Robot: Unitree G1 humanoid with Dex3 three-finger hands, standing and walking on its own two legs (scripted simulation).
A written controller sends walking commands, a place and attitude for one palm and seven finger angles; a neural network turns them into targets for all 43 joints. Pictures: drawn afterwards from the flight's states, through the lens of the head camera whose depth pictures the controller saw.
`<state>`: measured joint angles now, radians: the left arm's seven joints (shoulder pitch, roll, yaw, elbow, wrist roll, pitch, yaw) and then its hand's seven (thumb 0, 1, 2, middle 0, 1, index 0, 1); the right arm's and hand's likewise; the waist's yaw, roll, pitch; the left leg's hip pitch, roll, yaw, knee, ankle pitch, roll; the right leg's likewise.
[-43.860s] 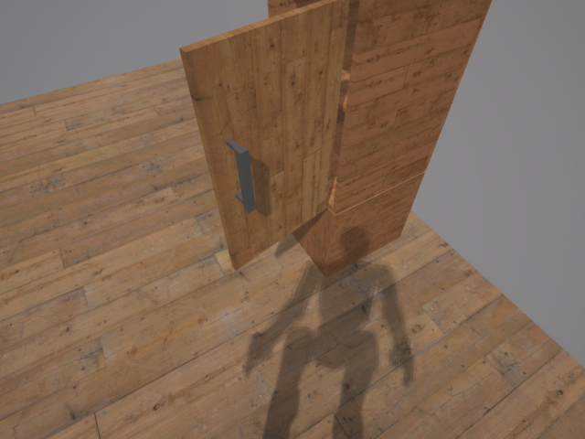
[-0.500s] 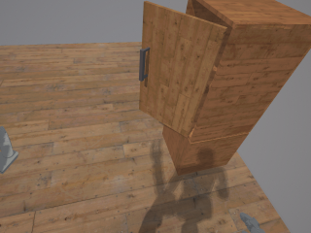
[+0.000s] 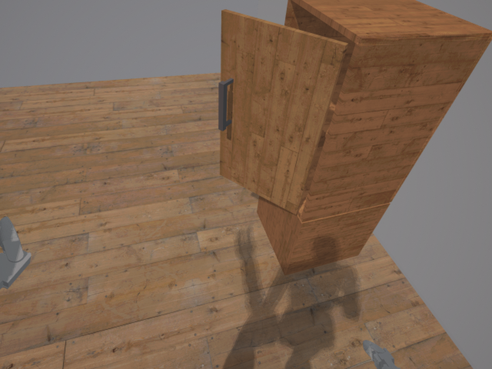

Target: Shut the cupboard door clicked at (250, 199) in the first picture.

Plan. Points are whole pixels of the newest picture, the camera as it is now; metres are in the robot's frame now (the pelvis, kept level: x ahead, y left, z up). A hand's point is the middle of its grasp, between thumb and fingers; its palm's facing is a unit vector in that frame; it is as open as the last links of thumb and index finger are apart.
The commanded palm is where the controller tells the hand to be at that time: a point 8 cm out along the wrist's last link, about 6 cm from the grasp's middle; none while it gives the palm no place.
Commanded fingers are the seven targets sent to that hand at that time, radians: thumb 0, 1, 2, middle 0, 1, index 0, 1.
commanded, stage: stop stepping back and stand still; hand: left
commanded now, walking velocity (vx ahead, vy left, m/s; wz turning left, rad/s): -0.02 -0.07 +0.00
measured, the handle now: (226, 105) +0.86 +0.09 +0.00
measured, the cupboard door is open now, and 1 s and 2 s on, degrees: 38 38 38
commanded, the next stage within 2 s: let the arm hang, fingers relaxed in 0.02 s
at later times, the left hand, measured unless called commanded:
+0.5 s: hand out of the picture +0.03 +0.17 -0.18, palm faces +0.07 -0.98 -0.16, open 6.8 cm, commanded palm none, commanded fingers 0.00 0.90 0.90 -0.20 -0.30 -0.20 -0.30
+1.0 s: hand out of the picture -0.04 +0.16 -0.17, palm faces +0.04 -0.99 -0.16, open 7.4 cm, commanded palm none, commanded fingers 0.00 0.90 0.90 -0.20 -0.30 -0.20 -0.30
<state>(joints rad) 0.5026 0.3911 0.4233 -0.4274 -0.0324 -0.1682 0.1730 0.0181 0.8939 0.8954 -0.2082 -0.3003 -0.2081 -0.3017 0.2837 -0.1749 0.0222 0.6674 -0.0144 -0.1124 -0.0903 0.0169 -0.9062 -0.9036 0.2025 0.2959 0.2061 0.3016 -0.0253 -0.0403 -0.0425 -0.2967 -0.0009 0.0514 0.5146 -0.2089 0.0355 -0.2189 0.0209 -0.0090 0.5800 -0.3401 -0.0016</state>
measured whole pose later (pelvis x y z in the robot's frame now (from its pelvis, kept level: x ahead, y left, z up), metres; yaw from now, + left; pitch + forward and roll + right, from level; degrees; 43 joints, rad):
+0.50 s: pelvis -0.01 -0.01 +0.00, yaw +2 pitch -1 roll -1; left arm 0.28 0.20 0.02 0.92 0.01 0.03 0.02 -0.04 1.01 0.89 -0.21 -0.30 -0.21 -0.30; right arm 0.26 -0.20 0.00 0.98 -0.03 0.04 -0.02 0.01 -0.91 -0.90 0.20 0.30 0.20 0.30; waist -0.01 -0.04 0.04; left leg -0.32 0.01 0.01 0.52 -0.19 0.02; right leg -0.18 0.04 -0.07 0.47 -0.28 -0.04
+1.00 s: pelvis -0.01 +0.01 +0.01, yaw +0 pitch -2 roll -1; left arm 0.35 0.12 0.00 1.15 0.01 0.00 0.03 0.01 0.91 0.89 -0.20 -0.30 -0.20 -0.30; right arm 0.34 -0.11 0.00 1.13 -0.02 0.02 -0.04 0.01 -0.91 -0.90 0.20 0.30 0.20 0.30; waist -0.01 0.01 0.00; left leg -0.24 -0.01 0.06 0.41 -0.14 0.04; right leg -0.14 0.02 -0.02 0.41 -0.24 -0.01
